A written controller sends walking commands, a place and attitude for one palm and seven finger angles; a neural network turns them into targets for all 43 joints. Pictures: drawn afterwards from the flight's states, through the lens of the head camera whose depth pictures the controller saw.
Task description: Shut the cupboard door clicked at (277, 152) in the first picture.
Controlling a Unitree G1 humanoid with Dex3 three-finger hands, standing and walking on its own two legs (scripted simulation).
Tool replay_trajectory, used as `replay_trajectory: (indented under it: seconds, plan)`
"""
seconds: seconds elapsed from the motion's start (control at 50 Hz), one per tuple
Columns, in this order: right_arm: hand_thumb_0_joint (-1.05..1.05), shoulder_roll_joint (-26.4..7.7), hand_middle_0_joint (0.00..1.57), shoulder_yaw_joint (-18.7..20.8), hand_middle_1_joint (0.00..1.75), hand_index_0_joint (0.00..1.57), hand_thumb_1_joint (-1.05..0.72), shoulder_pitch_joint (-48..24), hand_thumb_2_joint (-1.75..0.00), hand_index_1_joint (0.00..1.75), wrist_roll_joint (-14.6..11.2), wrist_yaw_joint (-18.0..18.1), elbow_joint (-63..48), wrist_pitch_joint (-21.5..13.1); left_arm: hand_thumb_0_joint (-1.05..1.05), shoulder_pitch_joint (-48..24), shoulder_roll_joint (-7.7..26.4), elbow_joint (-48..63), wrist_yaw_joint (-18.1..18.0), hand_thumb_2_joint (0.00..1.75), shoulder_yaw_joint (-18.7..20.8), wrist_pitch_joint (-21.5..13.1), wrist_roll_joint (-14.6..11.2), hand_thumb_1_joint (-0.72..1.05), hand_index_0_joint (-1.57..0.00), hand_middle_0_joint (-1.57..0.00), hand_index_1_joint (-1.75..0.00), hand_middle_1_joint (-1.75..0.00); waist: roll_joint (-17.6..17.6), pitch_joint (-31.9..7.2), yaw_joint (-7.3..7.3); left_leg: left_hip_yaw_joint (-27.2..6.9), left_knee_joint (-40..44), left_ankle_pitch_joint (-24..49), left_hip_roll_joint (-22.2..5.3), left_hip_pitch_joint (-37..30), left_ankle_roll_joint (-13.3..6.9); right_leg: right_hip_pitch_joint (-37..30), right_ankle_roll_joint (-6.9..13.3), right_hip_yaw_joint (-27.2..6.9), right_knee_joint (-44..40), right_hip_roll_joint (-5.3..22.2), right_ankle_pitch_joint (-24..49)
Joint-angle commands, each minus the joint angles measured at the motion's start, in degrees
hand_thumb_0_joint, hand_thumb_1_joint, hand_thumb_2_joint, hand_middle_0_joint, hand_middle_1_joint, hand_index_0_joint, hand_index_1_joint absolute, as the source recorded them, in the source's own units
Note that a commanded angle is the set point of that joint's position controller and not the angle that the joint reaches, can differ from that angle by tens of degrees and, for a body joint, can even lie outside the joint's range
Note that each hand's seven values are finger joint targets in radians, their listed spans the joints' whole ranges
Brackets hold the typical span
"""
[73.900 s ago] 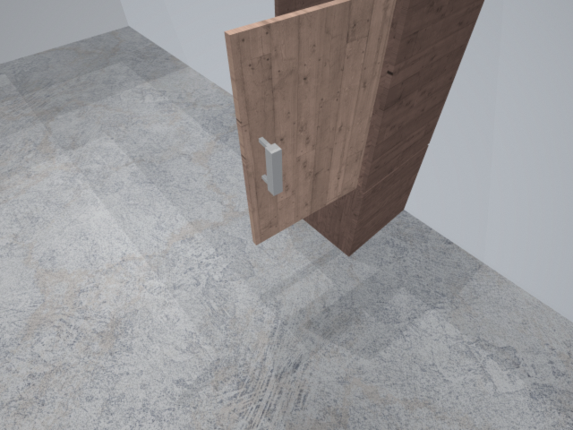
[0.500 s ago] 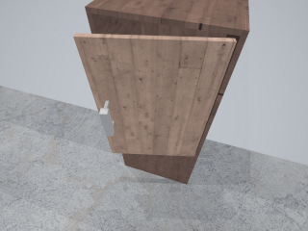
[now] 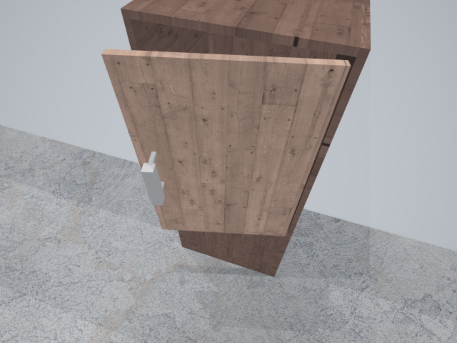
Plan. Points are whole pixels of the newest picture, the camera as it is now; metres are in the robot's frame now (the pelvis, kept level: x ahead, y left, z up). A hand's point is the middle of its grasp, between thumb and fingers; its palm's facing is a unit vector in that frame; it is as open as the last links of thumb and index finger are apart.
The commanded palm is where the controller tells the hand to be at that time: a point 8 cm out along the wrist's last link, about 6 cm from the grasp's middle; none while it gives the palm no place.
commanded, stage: raise the hand and make a fist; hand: left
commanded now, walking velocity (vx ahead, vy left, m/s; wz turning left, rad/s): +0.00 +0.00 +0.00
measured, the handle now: (155, 178) +0.46 +0.21 -0.04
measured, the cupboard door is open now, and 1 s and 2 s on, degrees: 15 15 15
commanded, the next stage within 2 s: bring the fist close to the handle in 1.86 s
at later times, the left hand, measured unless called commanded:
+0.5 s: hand out of the picture +0.12 +0.18 -0.06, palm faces +0.04 -1.00 -0.05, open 5.5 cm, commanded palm +0.11 +0.23 -0.06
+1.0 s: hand (116, 325) +0.16 +0.20 -0.05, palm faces +0.01 -1.00 -0.02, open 3.4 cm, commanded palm +0.13 +0.25 -0.05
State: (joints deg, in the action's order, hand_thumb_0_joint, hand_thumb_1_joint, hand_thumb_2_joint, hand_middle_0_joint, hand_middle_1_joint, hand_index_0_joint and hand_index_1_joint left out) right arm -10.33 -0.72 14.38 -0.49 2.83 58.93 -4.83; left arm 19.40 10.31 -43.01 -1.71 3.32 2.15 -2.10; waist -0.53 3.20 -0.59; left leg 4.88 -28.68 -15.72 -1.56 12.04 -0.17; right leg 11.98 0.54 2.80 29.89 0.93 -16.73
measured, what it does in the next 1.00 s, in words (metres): lowers itself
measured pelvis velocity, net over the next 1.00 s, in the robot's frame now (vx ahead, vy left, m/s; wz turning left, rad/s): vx -0.05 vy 0.02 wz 0.02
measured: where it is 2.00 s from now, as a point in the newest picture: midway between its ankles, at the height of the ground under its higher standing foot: outside the picture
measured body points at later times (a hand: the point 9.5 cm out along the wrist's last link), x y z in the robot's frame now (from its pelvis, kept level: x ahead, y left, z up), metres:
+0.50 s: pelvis -0.07 -0.01 -0.12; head +0.00 -0.01 +0.33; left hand +0.12 +0.23 -0.06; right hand +0.17 -0.23 -0.17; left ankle -0.01 +0.12 -0.74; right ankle -0.01 -0.11 -0.74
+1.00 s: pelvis -0.05 +0.02 -0.10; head +0.02 +0.04 +0.34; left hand +0.15 +0.26 -0.05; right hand +0.14 -0.22 -0.17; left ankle -0.01 +0.12 -0.74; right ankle -0.01 -0.11 -0.74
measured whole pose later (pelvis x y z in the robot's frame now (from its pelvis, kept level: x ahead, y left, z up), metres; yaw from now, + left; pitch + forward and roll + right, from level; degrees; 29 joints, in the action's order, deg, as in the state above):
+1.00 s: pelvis -0.05 +0.02 -0.10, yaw +1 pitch +16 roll -3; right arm -14.2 0.9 13.4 -1.0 2.8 28.9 -11.5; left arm 25.2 12.9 4.2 13.5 6.6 -23.5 -14.4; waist 1.2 -8.4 -0.4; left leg 0.6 -71.6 -29.9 -2.1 57.4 -2.1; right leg 53.7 -0.2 5.2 68.5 2.0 -30.1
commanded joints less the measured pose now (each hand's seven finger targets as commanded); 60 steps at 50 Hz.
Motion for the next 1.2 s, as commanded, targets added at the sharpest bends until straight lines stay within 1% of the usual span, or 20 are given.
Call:
replay_trajectory:
  seconds: [0.0, 0.02, 0.04, 0.06, 0.08, 0.12, 0.16, 0.18, 0.22, 0.28, 0.34, 0.38, 0.42, 0.48, 0.54, 0.62, 0.8, 0.92, 1.16, 1.18]
  plan:
    - [0.00, -9.0, 0.20, 2.9, 0.30, 0.20, -0.90, -1.5, -0.90, 0.30, -1.7, 1.5, -16.5, -16.0, 0.00, -0.5, -0.6, 43.7, -2.8, 0.90, -2.6, -9.2, -7.0, 0.90, -0.25, -0.25, -0.36, -0.36, 7.5, -11.5, 3.86, -7.1, -2.5, 34.5, -1.9, -5.6, 0.5, 10.6, -0.4, 3.1, 4.8, -0.3, 8.4]
    - [0.00, -10.4, 0.20, 4.5, 0.30, 0.20, -0.90, -1.1, -0.90, 0.30, -0.9, 0.7, -18.2, -16.1, 0.00, -1.4, -0.7, 39.5, -1.6, 0.90, -0.6, -11.3, -7.1, 0.90, -0.27, -0.27, -0.38, -0.38, 2.1, -2.9, 4.24, -7.2, -4.6, 21.9, -0.3, 2.8, 0.5, 14.5, -0.4, 3.6, 2.6, -0.3, 9.6]
    - [0.00, -10.8, 0.20, 5.4, 0.30, 0.20, -0.90, -2.0, -0.90, 0.30, -0.1, 0.1, -19.6, -15.9, 0.00, 3.8, 0.7, 33.5, 0.2, 0.90, 2.6, -14.8, -7.5, 0.90, -0.29, -0.29, -0.40, -0.40, -6.8, -1.1, 3.26, -6.9, -7.5, 13.7, 0.7, 9.9, 0.3, 17.6, -0.3, 4.0, 4.4, -0.1, 9.2]
    - [0.00, -10.4, 0.20, 5.7, 0.30, 0.20, -0.90, -3.6, -0.90, 0.30, 0.4, -0.5, -21.5, -15.9, 0.00, 9.9, -1.0, 28.7, 3.0, 0.90, 3.6, -19.4, -8.6, 0.90, -0.31, -0.31, -0.42, -0.42, -13.2, -1.3, 1.48, -6.6, -10.9, 9.5, 1.4, 15.8, 0.3, 20.5, -0.3, 4.0, 7.8, -0.2, 7.5]
    - [0.00, -9.8, 0.20, 6.1, 0.30, 0.20, -0.90, -4.6, -0.90, 0.30, 0.2, -1.4, -23.5, -16.0, 0.00, 15.9, -2.6, 24.9, 6.7, 0.90, 3.7, -23.9, -9.5, 0.90, -0.33, -0.33, -0.44, -0.44, -12.7, -2.6, -0.99, -5.6, -13.7, 7.7, 2.4, 19.8, 0.7, 21.1, 0.2, 2.6, 10.9, 0.3, 7.5]
    - [0.00, -9.5, 0.20, 6.6, 0.30, 0.20, -0.90, -5.8, -0.90, 0.30, 0.6, -2.5, -26.1, -15.9, 0.00, 15.2, -1.1, 26.0, 14.3, 0.90, 6.2, -34.6, -11.9, 0.90, -0.36, -0.36, -0.48, -0.48, -13.4, -8.8, -2.73, -4.5, -21.2, 3.5, 3.4, 27.4, 1.4, 24.8, 0.5, 0.4, 18.6, 0.5, 5.2]
    - [0.00, -9.9, 0.20, 6.9, 0.30, 0.20, -0.90, -7.2, -0.90, 0.30, 0.4, -3.2, -29.2, -16.0, 0.00, 10.2, 3.8, 28.2, 22.2, 0.90, 8.5, -43.9, -12.9, 0.90, -0.40, -0.40, -0.52, -0.52, -8.0, -12.9, -2.65, -4.1, -28.4, -1.0, 3.8, 35.0, 1.5, 28.7, 1.0, -4.2, 23.8, 1.4, 0.3]
    - [0.00, -9.9, 0.20, 7.2, 0.30, 0.20, -0.90, -6.7, -0.90, 0.30, 0.1, -3.4, -30.4, -15.5, 0.00, 9.2, 7.2, 28.1, 23.9, 0.90, 11.7, -44.9, -13.3, 0.90, -0.42, -0.42, -0.54, -0.54, -2.9, -15.1, -3.72, -3.5, -30.7, -1.5, 3.7, 36.8, 1.0, 28.8, 1.6, -6.7, 25.2, 1.9, -1.6]
    - [0.00, -10.5, 0.20, 7.0, 0.30, 0.20, -0.90, -8.8, -0.90, 0.30, -0.9, -2.8, -35.9, -14.4, 0.00, 6.0, 9.0, 34.3, 25.4, 0.90, 12.7, -41.9, -15.8, 0.90, -0.46, -0.46, -0.58, -0.58, -0.6, -20.3, -4.30, -2.3, -32.5, -6.6, 4.0, 39.4, 0.1, 29.5, 1.5, -8.8, 24.6, 1.7, -13.6]
    - [0.00, -10.3, 0.20, 6.1, 0.30, 0.20, -0.90, -8.3, -0.90, 0.30, -1.4, -1.0, -39.5, -13.8, 0.00, -3.4, 11.0, 48.6, 23.1, 0.90, 12.5, -38.1, -18.1, 0.90, -0.51, -0.51, -0.64, -0.64, 0.9, -22.7, -2.04, -3.3, -36.0, -11.8, 2.9, 42.1, -0.9, 31.9, 0.6, -12.7, 21.5, 1.5, -26.3]
    - [0.00, -9.8, 0.20, 5.4, 0.30, 0.20, -0.90, -6.2, -0.90, 0.30, -1.4, 0.4, -39.6, -14.0, 0.00, -6.3, 9.9, 60.5, 19.7, 0.90, 8.6, -37.9, -16.5, 0.90, -0.57, -0.57, -0.70, -0.70, 3.7, -23.1, 0.53, -4.4, -36.6, -12.5, 1.9, 39.6, -1.7, 35.0, 0.6, -11.4, 21.3, 0.7, -26.5]
    - [0.00, -10.3, 0.20, 4.6, 0.30, 0.20, -0.90, -5.1, -0.90, 0.30, -1.1, 1.4, -38.8, -14.1, 0.00, -8.1, 9.3, 63.8, 18.8, 0.90, 5.8, -37.5, -15.1, 0.90, -0.60, -0.60, -0.74, -0.74, 2.7, -23.2, 2.56, -5.6, -36.9, -11.6, 1.2, 39.1, -2.2, 37.3, 0.7, -8.8, 23.5, -0.4, -23.3]
    - [0.00, -10.3, 0.20, 4.3, 0.30, 0.20, -0.90, -4.8, -0.90, 0.30, -1.2, 1.8, -37.7, -14.0, 0.00, -5.3, 8.2, 59.9, 18.9, 0.90, 4.3, -35.2, -14.4, 0.90, -0.64, -0.64, -0.78, -0.78, 2.1, -20.6, 2.96, -6.4, -36.7, -12.9, 1.1, 40.7, -1.9, 38.7, 0.6, -7.4, 24.0, -0.7, -23.3]
    - [0.00, -10.3, 0.20, 4.1, 0.30, 0.20, -0.90, -4.7, -0.90, 0.30, -1.6, 2.2, -36.8, -13.3, 0.00, -1.3, 8.4, 53.5, 19.6, 0.90, 5.8, -29.9, -14.3, 0.90, -0.69, -0.69, -0.84, -0.84, 0.5, -20.2, 2.14, -6.9, -35.6, -12.6, 1.2, 41.5, -1.8, 37.9, 0.6, -5.9, 24.0, -1.0, -22.3]
    - [0.00, -9.5, 0.20, 4.2, 0.30, 0.20, -0.90, -5.3, -0.90, 0.30, -1.8, 2.0, -37.6, -12.4, 0.00, 2.0, 9.5, 53.7, 19.2, 0.90, 9.1, -26.0, -15.2, 0.90, -0.75, -0.75, -0.90, -0.90, -0.7, -23.8, -0.29, -6.9, -34.1, -10.0, 1.4, 41.1, -1.4, 33.3, 0.4, -5.5, 23.9, -0.4, -20.0]
    - [0.00, -8.6, 0.20, 4.0, 0.30, 0.20, -0.90, -5.8, -0.90, 0.30, -1.2, 1.6, -38.1, -11.7, 0.00, 3.5, 9.4, 55.9, 16.7, 0.90, 10.6, -25.7, -15.0, 0.90, -0.82, -0.82, -0.98, -0.98, 1.1, -24.9, -1.66, -7.2, -31.8, -6.7, 1.3, 38.6, -1.1, 32.0, 0.7, -3.1, 25.7, -0.7, -14.7]
    - [0.00, -10.2, 0.20, 4.0, 0.30, 0.20, -0.90, -3.9, -0.90, 0.30, -0.5, 0.8, -38.1, -11.3, 0.00, 4.1, 7.6, 56.3, 15.8, 0.90, 6.7, -30.5, -13.7, 0.90, -0.99, -0.99, -1.16, -1.16, 2.1, -22.6, 0.31, -8.4, -29.6, -7.6, 1.2, 35.9, -0.9, 36.4, 1.2, 0.8, 28.7, -1.6, -11.1]
    - [0.00, -10.5, 0.20, 4.1, 0.30, 0.20, -0.90, -3.0, -0.90, 0.30, -0.4, 0.6, -39.2, -10.3, 0.00, 5.0, 8.3, 60.4, 15.0, 0.90, 7.1, -30.3, -13.5, 0.90, -1.10, -1.10, -1.28, -1.28, 4.7, -25.5, -0.22, -9.4, -28.1, -4.5, 0.9, 31.6, -0.4, 35.9, 1.5, 2.2, 30.1, -2.0, -7.0]
    - [0.00, -10.8, 0.20, 3.4, 0.30, 0.20, -0.90, -2.3, -0.90, 0.30, -0.4, 0.3, -41.2, -7.4, 0.00, 2.6, 8.6, 58.8, 15.5, 0.90, 7.1, -27.4, -13.2, 0.90, -1.30, -1.30, -1.50, -1.50, 3.6, -22.0, 0.92, -9.6, -27.2, -6.8, 1.0, 32.1, -0.1, 35.4, 1.4, 2.4, 28.3, -2.5, -7.6]
    - [0.00, -10.8, 0.20, 3.3, 0.30, 0.20, -0.90, -2.3, -0.90, 0.30, -0.5, 0.5, -41.1, -7.4, 0.00, 2.3, 9.3, 59.4, 15.6, 0.90, 7.8, -27.5, -13.2, 0.90, -1.30, -1.30, -1.50, -1.50, 5.3, -22.6, 0.40, -9.4, -27.5, -5.6, 1.1, 31.8, -0.2, 34.7, 1.7, 2.1, 28.6, -2.6, -6.7]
